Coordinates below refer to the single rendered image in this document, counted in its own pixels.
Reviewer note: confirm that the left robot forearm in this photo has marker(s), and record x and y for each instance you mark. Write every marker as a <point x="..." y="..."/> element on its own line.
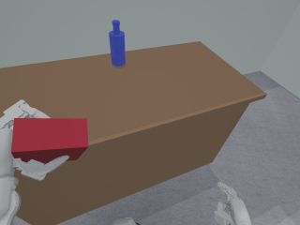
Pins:
<point x="10" y="199"/>

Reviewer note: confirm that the sponge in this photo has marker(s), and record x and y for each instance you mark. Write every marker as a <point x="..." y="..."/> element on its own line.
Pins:
<point x="45" y="139"/>

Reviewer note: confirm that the right robot hand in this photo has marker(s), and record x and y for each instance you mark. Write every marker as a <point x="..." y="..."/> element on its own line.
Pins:
<point x="235" y="212"/>

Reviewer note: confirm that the table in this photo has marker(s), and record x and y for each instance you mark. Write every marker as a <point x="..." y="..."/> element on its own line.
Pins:
<point x="167" y="111"/>

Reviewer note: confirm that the left robot hand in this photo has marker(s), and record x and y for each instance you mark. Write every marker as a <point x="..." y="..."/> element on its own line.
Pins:
<point x="8" y="164"/>

